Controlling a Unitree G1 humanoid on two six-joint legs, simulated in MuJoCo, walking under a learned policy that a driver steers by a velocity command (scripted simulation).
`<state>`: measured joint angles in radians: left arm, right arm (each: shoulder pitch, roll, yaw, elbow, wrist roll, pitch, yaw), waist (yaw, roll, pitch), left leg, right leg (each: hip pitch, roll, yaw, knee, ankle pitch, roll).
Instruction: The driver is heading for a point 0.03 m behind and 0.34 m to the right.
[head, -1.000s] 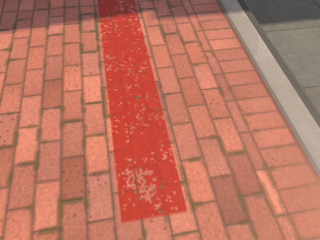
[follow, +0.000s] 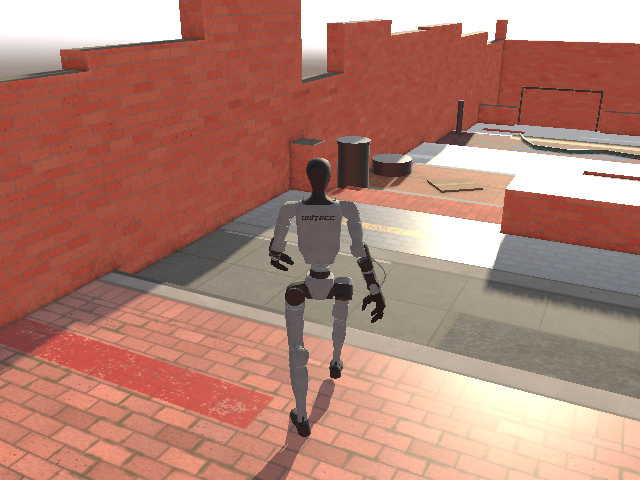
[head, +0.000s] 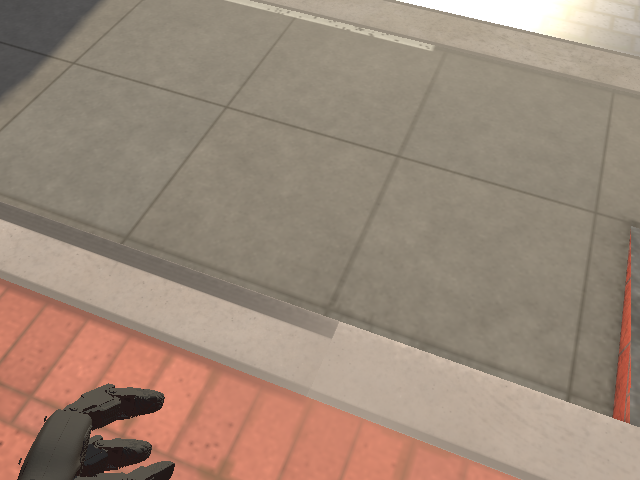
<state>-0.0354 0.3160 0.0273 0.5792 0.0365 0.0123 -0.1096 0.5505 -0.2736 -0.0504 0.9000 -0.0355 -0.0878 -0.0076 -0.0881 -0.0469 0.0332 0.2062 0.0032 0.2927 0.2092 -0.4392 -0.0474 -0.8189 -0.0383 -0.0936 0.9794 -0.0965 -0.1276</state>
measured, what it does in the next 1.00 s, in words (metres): walks ahead, turning right: right foot, then left foot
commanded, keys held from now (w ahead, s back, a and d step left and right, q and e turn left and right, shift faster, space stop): w+e+shift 0.06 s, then e+shift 0.76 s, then w+e+shift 0.18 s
